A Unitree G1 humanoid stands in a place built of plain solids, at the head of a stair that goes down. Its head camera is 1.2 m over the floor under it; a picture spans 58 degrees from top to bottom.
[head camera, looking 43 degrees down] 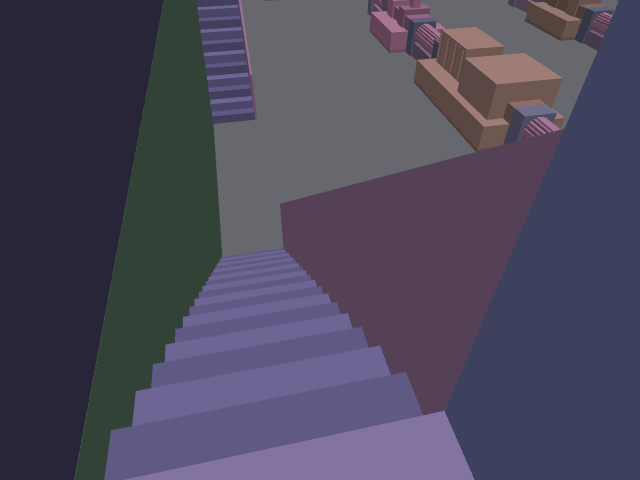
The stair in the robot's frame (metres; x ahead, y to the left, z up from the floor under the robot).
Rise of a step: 0.19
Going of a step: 0.24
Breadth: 1.00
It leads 12 degrees to the left of straight ahead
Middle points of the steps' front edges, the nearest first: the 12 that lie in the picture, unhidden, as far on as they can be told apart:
0.47 0.13 0.00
0.70 0.18 -0.19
0.94 0.23 -0.39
1.17 0.28 -0.58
1.41 0.33 -0.77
1.64 0.38 -0.96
1.88 0.43 -1.16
2.11 0.48 -1.35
2.35 0.53 -1.54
2.58 0.58 -1.74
2.82 0.63 -1.93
3.05 0.68 -2.12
